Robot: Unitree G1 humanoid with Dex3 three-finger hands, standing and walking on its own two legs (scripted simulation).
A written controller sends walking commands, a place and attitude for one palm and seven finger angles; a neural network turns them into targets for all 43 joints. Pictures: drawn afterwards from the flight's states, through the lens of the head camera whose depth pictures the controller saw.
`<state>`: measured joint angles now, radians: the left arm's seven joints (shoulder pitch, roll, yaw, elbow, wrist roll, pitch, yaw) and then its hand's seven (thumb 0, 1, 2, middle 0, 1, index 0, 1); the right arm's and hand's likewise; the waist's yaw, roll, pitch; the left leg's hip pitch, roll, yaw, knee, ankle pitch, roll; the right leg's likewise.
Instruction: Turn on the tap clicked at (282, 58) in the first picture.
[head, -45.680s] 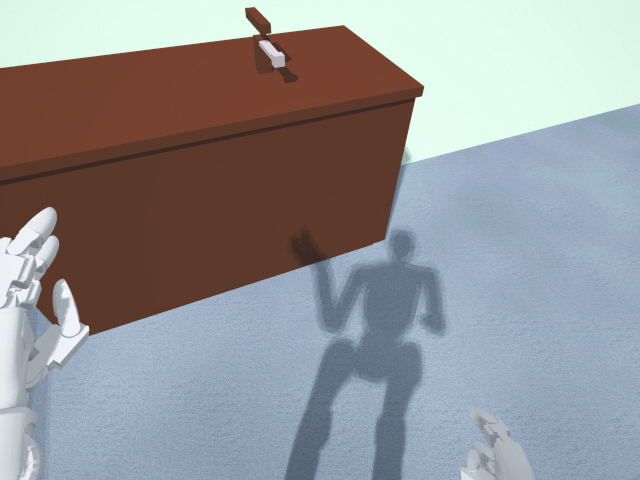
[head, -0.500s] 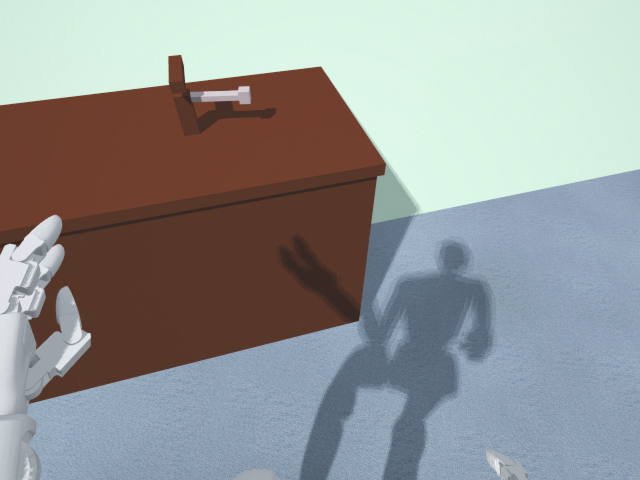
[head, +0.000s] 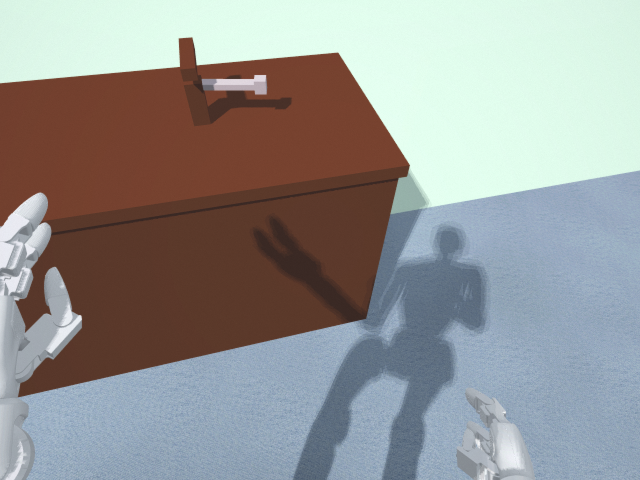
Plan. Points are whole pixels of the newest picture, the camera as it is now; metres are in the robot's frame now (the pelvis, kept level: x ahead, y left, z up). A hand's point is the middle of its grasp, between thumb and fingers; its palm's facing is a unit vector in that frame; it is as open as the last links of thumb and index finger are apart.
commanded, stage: stop stepping back and stand still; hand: left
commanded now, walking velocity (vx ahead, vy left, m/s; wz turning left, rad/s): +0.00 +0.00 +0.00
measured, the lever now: (260, 84) +0.82 +0.19 +0.07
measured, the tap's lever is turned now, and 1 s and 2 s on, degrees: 78 78 78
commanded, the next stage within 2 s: stand and check the lever's angle in 0.26 s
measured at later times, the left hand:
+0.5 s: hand (57, 327) +0.21 +0.26 +0.16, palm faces +0.38 -0.85 -0.35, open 7.4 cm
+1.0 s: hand (39, 346) +0.19 +0.26 +0.16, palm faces +0.40 -0.85 -0.35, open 7.4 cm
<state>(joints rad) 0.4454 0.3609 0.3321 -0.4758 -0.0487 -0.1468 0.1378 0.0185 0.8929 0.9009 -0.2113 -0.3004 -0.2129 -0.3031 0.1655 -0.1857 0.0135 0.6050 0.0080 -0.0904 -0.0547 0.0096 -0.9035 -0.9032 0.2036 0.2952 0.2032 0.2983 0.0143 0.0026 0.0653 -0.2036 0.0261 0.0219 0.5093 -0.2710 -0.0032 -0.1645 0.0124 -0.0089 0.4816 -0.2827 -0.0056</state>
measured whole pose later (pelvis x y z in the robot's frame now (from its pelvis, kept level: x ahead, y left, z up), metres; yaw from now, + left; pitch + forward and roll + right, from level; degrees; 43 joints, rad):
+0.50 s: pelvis -0.01 +0.01 +0.01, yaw -1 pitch -1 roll -1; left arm 0.46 0.35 0.32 -0.44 -0.06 -0.14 0.14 0.02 0.89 0.90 -0.21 -0.30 -0.21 -0.30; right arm 0.19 -0.21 0.01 0.61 0.00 -0.07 -0.07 0.01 -0.90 -0.90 0.20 0.30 0.20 0.30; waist 0.01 0.01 0.02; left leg -0.20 0.02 0.04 0.45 -0.23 0.01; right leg -0.14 0.01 0.01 0.38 -0.21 0.01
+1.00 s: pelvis -0.02 +0.02 +0.01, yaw +0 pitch -2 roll -1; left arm 0.46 0.33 0.31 -0.43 -0.05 -0.14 0.15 0.02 0.89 0.90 -0.21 -0.30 -0.21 -0.30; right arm 0.19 -0.20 0.01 0.62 0.00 -0.08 -0.08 0.01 -0.90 -0.90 0.20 0.30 0.20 0.30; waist 0.01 0.02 0.02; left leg -0.21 0.01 0.03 0.43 -0.20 0.02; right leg -0.15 0.00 0.00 0.35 -0.18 0.02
